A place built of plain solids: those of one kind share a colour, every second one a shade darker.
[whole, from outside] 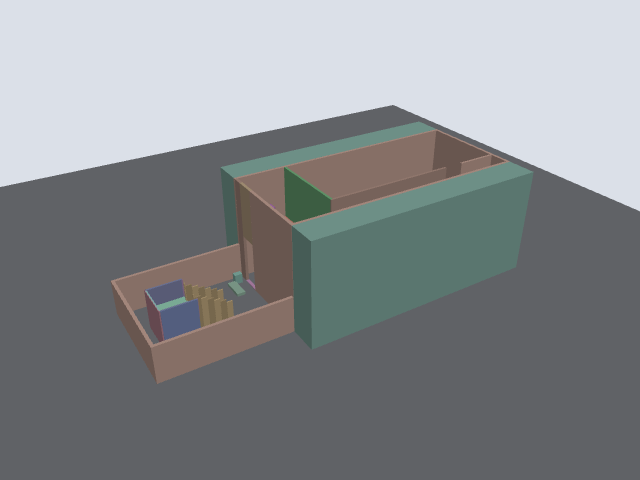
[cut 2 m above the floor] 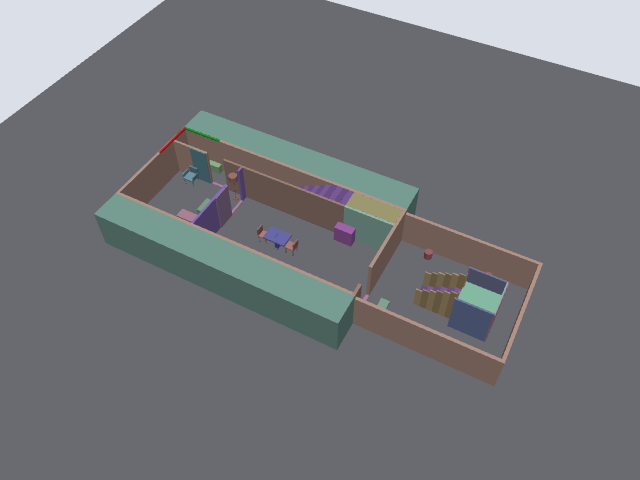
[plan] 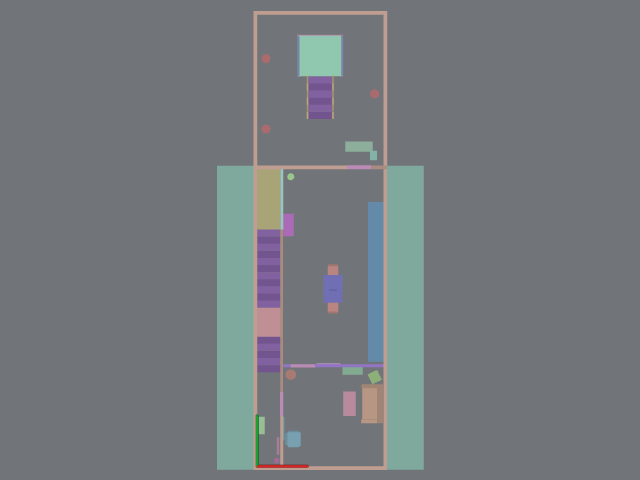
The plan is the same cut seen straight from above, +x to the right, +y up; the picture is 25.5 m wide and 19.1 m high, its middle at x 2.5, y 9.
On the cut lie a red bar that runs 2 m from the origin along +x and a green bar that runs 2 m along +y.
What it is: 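A terraced town house, two up and two down, 5.0 m between the party walls, 11.8 m deep; a hall 0.92 m wide; a stair of 17 risers of 155 mm on goings of 283 mm, 0.92 m wide, straight between the party wall and the hall's partition, arriving straight on the upper floor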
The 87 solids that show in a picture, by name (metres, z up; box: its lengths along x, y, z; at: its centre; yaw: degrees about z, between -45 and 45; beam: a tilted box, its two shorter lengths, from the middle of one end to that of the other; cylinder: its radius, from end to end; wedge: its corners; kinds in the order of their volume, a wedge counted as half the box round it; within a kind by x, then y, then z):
{
 "neighbour_1": {"box": [1.46, 12.1, 5.28], "at": [-0.87, 5.91, 2.59]},
 "neighbour_2": {"box": [1.46, 12.1, 5.28], "at": [5.9, 5.91, 2.59]},
 "wall_1": {"box": [0.15, 12.12, 5.28], "at": [-0.07, 5.91, 2.59]},
 "wall_2": {"box": [0.15, 6.3, 1.85], "at": [-0.07, 14.97, 0.88]},
 "wall_3": {"box": [0.12, 2.0, 5.28], "at": [0.98, 1.0, 2.59]},
 "wall_4": {"box": [0.12, 6.47, 5.28], "at": [0.98, 6.18, 2.59]},
 "wall_5": {"box": [3.73, 0.15, 5.28], "at": [1.71, 11.89, 2.59]},
 "wall_6": {"box": [5.33, 0.15, 5.28], "at": [2.51, -0.07, 2.59]},
 "wall_7": {"box": [5.33, 0.15, 1.85], "at": [2.51, 18.04, 0.88]},
 "wall_8": {"box": [0.65, 0.15, 5.28], "at": [4.85, 11.89, 2.59]},
 "wall_9": {"box": [0.15, 12.12, 5.28], "at": [5.1, 5.91, 2.59]},
 "wall_10": {"box": [0.15, 6.3, 1.85], "at": [5.1, 14.97, 0.88]},
 "tread_1": {"box": [0.92, 0.28, 0.2], "at": [0.46, 3.88, 0.05]},
 "tread_2": {"box": [0.92, 0.28, 0.36], "at": [0.46, 4.16, 0.13]},
 "tread_3": {"box": [0.92, 0.28, 0.51], "at": [0.46, 4.45, 0.21]},
 "tread_4": {"box": [0.92, 0.28, 0.67], "at": [0.46, 4.73, 0.28]},
 "tread_5": {"box": [0.92, 0.28, 0.82], "at": [0.46, 5.01, 0.36]},
 "tread_6": {"box": [0.92, 0.28, 0.98], "at": [0.46, 6.45, 0.44]},
 "tread_7": {"box": [0.92, 0.28, 1.13], "at": [0.46, 6.73, 0.52]},
 "tread_8": {"box": [0.92, 0.28, 1.29], "at": [0.46, 7.01, 0.59]},
 "tread_9": {"box": [0.92, 0.28, 1.44], "at": [0.46, 7.3, 0.67]},
 "tread_10": {"box": [0.92, 0.28, 1.6], "at": [0.46, 7.58, 0.75]},
 "tread_11": {"box": [0.92, 0.28, 1.75], "at": [0.46, 7.86, 0.83]},
 "tread_12": {"box": [0.92, 0.28, 1.91], "at": [0.46, 8.14, 0.9]},
 "tread_13": {"box": [0.92, 0.28, 2.06], "at": [0.46, 8.43, 0.98]},
 "tread_14": {"box": [0.92, 0.28, 2.22], "at": [0.46, 8.71, 1.06]},
 "tread_15": {"box": [0.92, 0.28, 2.37], "at": [0.46, 8.99, 1.14]},
 "tread_16": {"box": [0.92, 0.28, 2.53], "at": [0.46, 9.27, 1.21]},
 "tread_17": {"box": [0.92, 0.28, 0.2], "at": [2.51, 13.96, 0.05]},
 "tread_18": {"box": [0.92, 0.28, 0.36], "at": [2.51, 14.24, 0.13]},
 "tread_19": {"box": [0.92, 0.28, 0.51], "at": [2.51, 14.52, 0.21]},
 "tread_20": {"box": [0.92, 0.28, 0.67], "at": [2.51, 14.81, 0.28]},
 "tread_21": {"box": [0.92, 0.28, 0.82], "at": [2.51, 15.09, 0.36]},
 "tread_22": {"box": [0.92, 0.28, 0.98], "at": [2.51, 15.37, 0.44]},
 "under_landing_1": {"box": [0.92, 2.4, 2.58], "at": [0.46, 10.62, 1.24]},
 "plat_1": {"box": [1.72, 1.6, 1.13], "at": [2.51, 16.31, 0.52]},
 "bedroom_front_wall_1": {"box": [4.05, 0.12, 2.7], "at": [3.0, 9.36, 3.88]},
 "kitchen_wall_1": {"box": [0.3, 0.12, 2.58], "at": [1.19, 3.99, 1.24]},
 "kitchen_wall_2": {"box": [2.71, 0.12, 2.58], "at": [3.67, 3.99, 1.24]},
 "half_landing_1": {"box": [0.92, 1.16, 0.82], "at": [0.46, 5.73, 0.36]},
 "sofa_1": {"box": [0.65, 1.24, 0.37], "at": [4.5, 2.48, 0.24]},
 "sofa_2": {"box": [0.86, 0.16, 0.65], "at": [4.58, 1.78, 0.28]},
 "sofa_3": {"box": [0.86, 0.16, 0.65], "at": [4.58, 3.18, 0.28]},
 "sofa_4": {"box": [0.24, 1.56, 0.83], "at": [4.89, 2.48, 0.36]},
 "partition_low_beyond_1": {"box": [0.12, 2.4, 2.58], "at": [0.98, 10.62, 1.24]},
 "shelf_1": {"box": [0.8, 0.3, 1.95], "at": [3.8, 3.78, 0.93]},
 "back_wall_over_door_1": {"box": [0.97, 0.15, 2.74], "at": [4.05, 11.89, 3.86]},
 "guard_ground_1": {"box": [0.06, 1.6, 2.03], "at": [1.62, 16.31, 0.97]},
 "guard_ground_2": {"box": [0.06, 1.6, 2.03], "at": [3.4, 16.31, 0.97]},
 "dresser_1": {"box": [0.42, 0.9, 0.92], "at": [1.25, 9.6, 0.41]},
 "piece_1": {"box": [0.06, 0.28, 1.1], "at": [2.0, 13.96, 0.5]},
 "piece_2": {"box": [0.06, 0.28, 1.26], "at": [2.0, 14.24, 0.58]},
 "piece_3": {"box": [0.06, 0.28, 1.41], "at": [2.0, 14.52, 0.66]},
 "piece_4": {"box": [0.06, 0.28, 1.57], "at": [2.0, 14.81, 0.73]},
 "piece_5": {"box": [0.06, 0.28, 1.72], "at": [2.0, 15.09, 0.81]},
 "piece_6": {"box": [0.06, 0.28, 1.88], "at": [2.0, 15.37, 0.89]},
 "piece_7": {"box": [0.06, 0.28, 1.1], "at": [3.02, 13.96, 0.5]},
 "piece_8": {"box": [0.06, 0.28, 1.26], "at": [3.02, 14.24, 0.58]},
 "piece_9": {"box": [0.06, 0.28, 1.41], "at": [3.02, 14.52, 0.66]},
 "piece_10": {"box": [0.06, 0.28, 1.57], "at": [3.02, 14.81, 0.73]},
 "piece_11": {"box": [0.06, 0.28, 1.72], "at": [3.02, 15.09, 0.81]},
 "piece_12": {"box": [0.06, 0.28, 1.88], "at": [3.02, 15.37, 0.89]},
 "guard_far_ground_1": {"box": [1.84, 0.06, 2.03], "at": [2.51, 17.14, 0.97]},
 "guard_whole_1": {"box": [0.06, 1.6, 0.9], "at": [1.66, 16.31, 1.53]},
 "guard_whole_2": {"box": [0.06, 1.6, 0.9], "at": [3.37, 16.31, 1.53]},
 "kitchen_run_worktop_1": {"box": [0.62, 6.36, 0.04], "at": [4.72, 7.33, 0.88]},
 "plant_pot_1": {"cylinder": 0.18, "from": [0.35, 13.42, 0.0], "to": [0.35, 13.42, 0.38]},
 "plant_pot_2": {"cylinder": 0.18, "from": [0.35, 16.22, 0.0], "to": [0.35, 16.22, 0.38]},
 "plant_pot_3": {"cylinder": 0.18, "from": [4.68, 14.82, 0.0], "to": [4.68, 14.82, 0.38]},
 "shoe_rack_1": {"box": [0.3, 0.7, 0.5], "at": [0.15, 1.62, 0.2]},
 "door_leaf_kitchen_1": {"box": [0.97, 0.05, 2.07], "at": [2.84, 4.08, 0.98]},
 "door_leaf_front_room_1": {"box": [0.05, 0.93, 2.07], "at": [1.06, 1.5, 0.98]},
 "guard_far_whole_1": {"box": [1.72, 0.06, 0.9], "at": [2.51, 17.11, 1.53]},
 "yard_step_1": {"box": [1.09, 0.41, 0.2], "at": [4.05, 12.72, 0.05]},
 "box_cardboard_1": {"box": [0.42, 0.43, 0.41], "at": [4.68, 3.54, 0.16], "yaw": 25.7},
 "meeting_table_1": {"box": [0.75, 1.1, 0.07], "at": [3.02, 7.06, 0.7]},
 "bin_recycle_1": {"box": [0.28, 0.38, 0.55], "at": [4.63, 12.37, 0.23]},
 "armchair_shell_1": {"box": [0.09, 0.48, 0.35], "at": [1.15, 1.08, 0.62]},
 "armchair_shell_2": {"box": [0.54, 0.55, 0.1], "at": [1.47, 1.08, 0.4]},
 "floor_lamp_1": {"cylinder": 0.21, "from": [1.34, 3.64, 1.25], "to": [1.34, 3.64, 1.55]},
 "coffee_table_1": {"box": [0.5, 0.98, 0.07], "at": [3.68, 2.48, 0.36]},
 "threshold_1": {"box": [0.13, 0.94, 0.07], "at": [0.98, 2.47, -0.01]},
 "threshold_2": {"box": [0.98, 0.13, 0.07], "at": [1.83, 3.99, -0.01]},
 "threshold_3": {"box": [0.95, 0.16, 0.08], "at": [4.05, 11.89, -0.01]},
 "side_chair_1": {"box": [0.38, 0.08, 0.38], "at": [3.02, 6.12, 0.65]},
 "side_chair_2": {"box": [0.42, 0.42, 0.04], "at": [3.02, 6.36, 0.43]},
 "side_chair_3": {"box": [0.42, 0.42, 0.04], "at": [3.02, 7.76, 0.43]}
}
